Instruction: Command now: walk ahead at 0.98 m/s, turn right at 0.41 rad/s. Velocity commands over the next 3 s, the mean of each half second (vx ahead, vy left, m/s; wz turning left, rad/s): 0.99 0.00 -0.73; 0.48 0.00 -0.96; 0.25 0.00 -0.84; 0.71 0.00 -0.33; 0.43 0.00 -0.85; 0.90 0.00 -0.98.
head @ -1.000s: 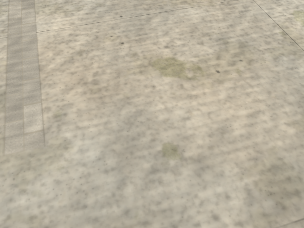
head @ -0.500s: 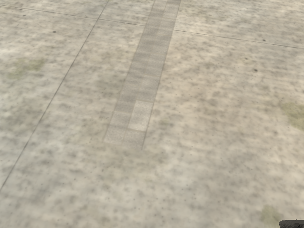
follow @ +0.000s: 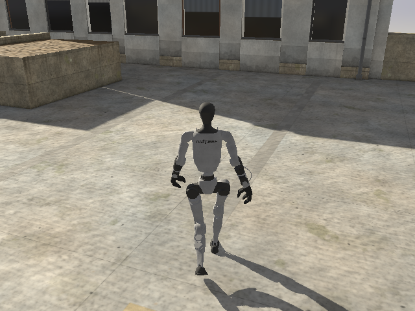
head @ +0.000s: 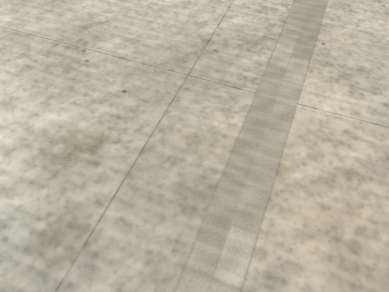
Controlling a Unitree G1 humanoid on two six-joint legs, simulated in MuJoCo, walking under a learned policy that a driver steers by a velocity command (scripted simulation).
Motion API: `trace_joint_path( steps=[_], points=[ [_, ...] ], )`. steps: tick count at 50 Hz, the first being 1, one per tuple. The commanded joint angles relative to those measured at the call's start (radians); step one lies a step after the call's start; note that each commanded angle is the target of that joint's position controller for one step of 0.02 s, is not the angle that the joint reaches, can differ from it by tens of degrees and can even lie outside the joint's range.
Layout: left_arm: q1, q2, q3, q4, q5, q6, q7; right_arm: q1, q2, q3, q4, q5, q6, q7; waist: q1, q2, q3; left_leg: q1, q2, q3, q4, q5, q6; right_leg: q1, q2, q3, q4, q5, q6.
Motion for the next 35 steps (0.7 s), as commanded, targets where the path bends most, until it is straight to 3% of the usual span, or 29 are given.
trace_joint_path(
  steps=[1,2,3,4,6,7,9,11,14,16,17,18,19,20,21,22,23,24,25,26,28,29,31,33,34,35],
  points=[
    [0.305,0.209,0.095,0.064,-0.002,0.011,0.0,-0.112,-0.081,0.014,-0.173,0.01,-0.061,0.012,0.118,-0.153,-0.204,-0.871,0.078,-0.104,0.68,0.037,-0.055,0.857,-0.375,0.961,-0.327,-0.401,-0.3],
    [0.302,0.145,0.083,0.081,-0.008,0.009,-0.003,-0.189,-0.095,0.022,-0.188,-0.004,-0.069,0.021,0.107,-0.001,-0.141,-0.836,0.126,-0.099,0.59,0.063,-0.044,0.718,-0.343,0.85,-0.348,-0.376,-0.261],
    [0.305,0.11,0.072,0.099,-0.004,0.005,0.004,-0.239,-0.077,0.03,-0.208,-0.016,-0.066,0.026,0.074,0.055,-0.055,-0.798,0.158,-0.083,0.499,0.064,-0.041,0.564,-0.292,0.754,-0.37,-0.31,-0.218],
    [0.301,0.092,0.061,0.12,-0.003,-0.001,0.012,-0.265,-0.061,0.038,-0.238,-0.034,-0.051,0.031,0.029,0.052,0.001,-0.756,0.173,-0.074,0.438,0.049,-0.052,0.431,-0.241,0.682,-0.391,-0.245,-0.194],
    [0.298,0.13,0.065,0.13,-0.007,-0.02,0.012,-0.255,-0.026,0.058,-0.259,-0.05,-0.018,0.036,-0.021,-0.004,0.046,-0.746,0.208,-0.049,0.319,-0.002,-0.07,0.302,-0.192,0.613,-0.424,-0.211,-0.198],
    [0.287,0.151,0.071,0.121,-0.009,-0.029,0.01,-0.292,-0.023,0.067,-0.282,-0.05,-0.012,0.04,-0.028,-0.016,0.072,-0.733,0.229,-0.027,0.22,0.004,-0.084,0.226,-0.179,0.584,-0.455,-0.2,-0.201],
    [0.263,0.164,0.081,0.099,-0.009,-0.034,0.011,-0.426,-0.022,0.081,-0.336,-0.025,-0.017,0.053,-0.005,-0.03,0.115,-0.62,0.238,0.025,-0.036,0.161,-0.115,0.075,-0.138,0.52,-0.521,-0.143,-0.178],
    [0.271,0.175,0.092,0.097,-0.022,-0.039,0.002,-0.508,0.011,0.094,-0.359,0.002,-0.019,0.062,0.043,-0.06,0.102,-0.438,0.212,0.064,-0.237,0.375,-0.123,0.014,-0.105,0.473,-0.548,-0.036,-0.12],
    [0.332,0.207,0.108,0.109,-0.034,-0.036,-0.004,-0.523,-0.024,0.078,-0.357,0.009,-0.021,0.05,0.087,-0.072,0.04,-0.399,0.179,0.065,-0.359,0.452,-0.11,0.226,-0.131,0.49,-0.462,0.196,-0.072],
    [0.356,0.226,0.115,0.117,-0.027,-0.027,0.007,-0.459,-0.067,0.056,-0.336,0.004,-0.03,0.034,0.064,-0.07,-0.035,-0.321,0.139,0.064,-0.426,0.32,-0.095,0.367,-0.138,0.49,-0.281,0.425,-0.034],
    [0.347,0.252,0.12,0.118,-0.02,-0.025,0.006,-0.336,-0.1,0.036,-0.303,0.004,-0.036,0.021,-0.002,-0.055,-0.125,-0.179,0.119,0.072,-0.438,0.239,-0.083,0.383,-0.115,0.464,-0.093,0.526,-0.01],
    [0.307,0.253,0.121,0.107,-0.018,-0.032,0.002,-0.158,-0.143,0.012,-0.265,-0.002,-0.043,0.004,-0.102,-0.056,-0.218,0.05,0.188,0.021,-0.402,0.173,-0.063,0.264,-0.077,0.447,0.149,0.446,0.011],
    [0.273,0.138,0.092,0.071,-0.013,-0.044,0.006,0.082,-0.229,-0.023,-0.235,-0.026,-0.044,-0.019,-0.185,0.065,-0.371,0.277,0.44,-0.226,-0.412,-0.211,-0.033,0.114,-0.03,0.367,0.487,0.043,0.007],
    [0.366,0.025,0.056,0.001,-0.063,-0.041,0.009,0.033,-0.303,-0.04,-0.234,-0.043,-0.032,-0.015,-0.075,0.387,-0.503,0.413,0.699,-0.795,-0.637,-0.407,0.072,-0.144,0.034,0.25,0.772,-0.406,0.037],
    [0.293,0.1,0.058,0.021,-0.034,-0.02,0.018,-0.057,-0.22,-0.043,-0.239,-0.028,-0.02,-0.012,-0.073,0.239,-0.363,0.292,0.641,-0.79,-0.682,-0.538,0.093,-0.276,-0.066,0.217,0.832,-0.299,0.021],
    [0.187,0.13,0.066,0.023,-0.013,-0.007,0.011,-0.12,-0.114,-0.019,-0.243,-0.02,-0.02,-0.007,-0.087,0.104,-0.208,0.161,0.573,-0.564,-0.66,-0.384,0.067,-0.296,-0.111,0.197,0.784,-0.218,0.022],
    [0.138,0.121,0.068,0.017,-0.006,0.0,-0.003,-0.129,-0.071,-0.008,-0.219,-0.022,-0.021,-0.002,-0.073,0.033,-0.117,0.044,0.525,-0.398,-0.663,-0.149,0.048,-0.268,-0.141,0.192,0.733,-0.185,0.029],
    [0.093,0.102,0.067,0.002,0.009,0.012,-0.018,-0.108,-0.051,-0.002,-0.187,-0.019,-0.025,-0.003,-0.058,0.037,-0.066,-0.026,0.473,-0.264,-0.675,0.005,0.022,-0.246,-0.164,0.196,0.699,-0.181,0.033],
    [0.099,0.074,0.062,-0.011,0.015,0.029,-0.031,-0.083,-0.033,0.004,-0.156,-0.012,-0.032,-0.001,-0.032,0.087,-0.046,-0.061,0.461,-0.186,-0.675,0.105,0.009,-0.236,-0.176,0.19,0.688,-0.183,0.038],
    [0.073,0.049,0.054,-0.028,0.015,0.043,-0.038,-0.057,-0.004,0.01,-0.127,0.002,-0.041,0.006,-0.02,0.096,-0.032,-0.065,0.449,-0.121,-0.676,0.217,-0.006,-0.256,-0.188,0.18,0.69,-0.184,0.038],
    [-0.003,0.028,0.042,-0.083,0.017,0.06,-0.047,-0.063,0.017,0.014,-0.104,0.02,-0.054,0.017,0.008,0.072,0.007,-0.097,0.44,0.008,-0.697,0.477,-0.02,-0.294,-0.188,0.145,0.655,-0.151,0.044],
    [-0.035,0.023,0.034,-0.113,0.02,0.059,-0.05,-0.091,0.009,0.013,-0.102,0.024,-0.059,0.016,0.029,0.067,0.031,-0.136,0.423,0.084,-0.705,0.641,-0.024,-0.276,-0.177,0.119,0.588,-0.103,0.049],
    [-0.081,0.019,0.019,-0.146,0.019,0.05,-0.062,-0.167,-0.015,0.008,-0.103,0.028,-0.066,0.011,0.065,0.062,0.074,-0.234,0.362,0.226,-0.726,0.754,-0.045,-0.154,-0.149,0.062,0.327,0.023,0.058],
    [-0.071,0.032,0.017,-0.132,0.021,0.046,-0.082,-0.165,-0.061,-0.002,-0.097,0.035,-0.072,0.002,0.077,0.029,0.058,-0.294,0.32,0.313,-0.676,0.869,-0.06,0.078,-0.067,-0.053,0.116,0.17,0.052],
    [-0.003,0.085,0.048,-0.126,-0.071,0.019,-0.07,-0.234,-0.217,-0.049,-0.162,0.065,-0.063,-0.028,0.103,0.083,-0.002,-0.258,0.314,0.283,-0.598,1.037,-0.076,0.164,-0.048,-0.018,0.112,0.173,0.072],
    [0.049,0.127,0.06,-0.118,-0.073,0.016,-0.069,-0.258,-0.254,-0.063,-0.181,0.073,-0.056,-0.044,0.144,0.098,-0.057,-0.231,0.34,0.267,-0.516,1.163,-0.085,0.246,-0.028,-0.01,0.083,0.146,0.061]
  ],
)
Next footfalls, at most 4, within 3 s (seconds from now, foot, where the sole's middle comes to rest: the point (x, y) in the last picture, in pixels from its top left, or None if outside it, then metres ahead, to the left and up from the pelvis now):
0.38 left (164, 253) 0.59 0.12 -0.74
0.76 right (256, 187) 0.85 -0.23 -0.74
1.18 left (250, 141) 1.09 -0.23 -0.74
1.56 right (251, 191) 0.84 -0.20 -0.74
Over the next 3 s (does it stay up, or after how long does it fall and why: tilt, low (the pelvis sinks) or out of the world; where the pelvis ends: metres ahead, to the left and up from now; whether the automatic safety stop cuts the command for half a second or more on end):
stays up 0.76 -0.96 0.03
